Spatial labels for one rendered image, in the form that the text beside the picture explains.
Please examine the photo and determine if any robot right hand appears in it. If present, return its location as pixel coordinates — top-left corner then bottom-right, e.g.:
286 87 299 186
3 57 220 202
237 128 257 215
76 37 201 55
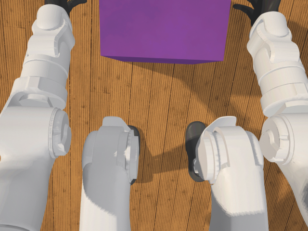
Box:
233 0 281 27

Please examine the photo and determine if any robot left forearm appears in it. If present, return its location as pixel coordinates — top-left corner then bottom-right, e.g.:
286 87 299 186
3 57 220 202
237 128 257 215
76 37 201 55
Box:
0 4 75 117

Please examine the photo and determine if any carton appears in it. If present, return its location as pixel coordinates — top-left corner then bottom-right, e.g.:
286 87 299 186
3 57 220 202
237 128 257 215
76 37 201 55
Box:
99 0 231 64

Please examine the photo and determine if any robot right forearm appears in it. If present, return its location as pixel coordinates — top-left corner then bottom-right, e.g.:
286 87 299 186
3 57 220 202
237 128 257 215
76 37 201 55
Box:
247 12 308 117

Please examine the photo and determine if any right robot thigh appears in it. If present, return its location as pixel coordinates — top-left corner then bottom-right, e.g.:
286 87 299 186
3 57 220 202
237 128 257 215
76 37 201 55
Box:
198 126 269 231

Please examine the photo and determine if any robot left hand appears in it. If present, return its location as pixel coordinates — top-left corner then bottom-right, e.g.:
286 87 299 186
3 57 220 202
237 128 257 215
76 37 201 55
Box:
45 0 87 16

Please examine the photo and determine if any right robot upper arm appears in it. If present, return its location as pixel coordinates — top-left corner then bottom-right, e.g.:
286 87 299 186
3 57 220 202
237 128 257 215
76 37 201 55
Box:
259 113 308 227

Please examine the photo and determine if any left robot upper arm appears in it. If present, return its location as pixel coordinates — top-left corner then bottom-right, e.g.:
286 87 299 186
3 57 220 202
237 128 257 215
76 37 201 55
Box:
0 105 72 231

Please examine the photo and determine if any right robot shin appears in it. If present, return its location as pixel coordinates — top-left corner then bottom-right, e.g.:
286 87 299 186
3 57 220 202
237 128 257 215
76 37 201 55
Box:
193 116 264 179

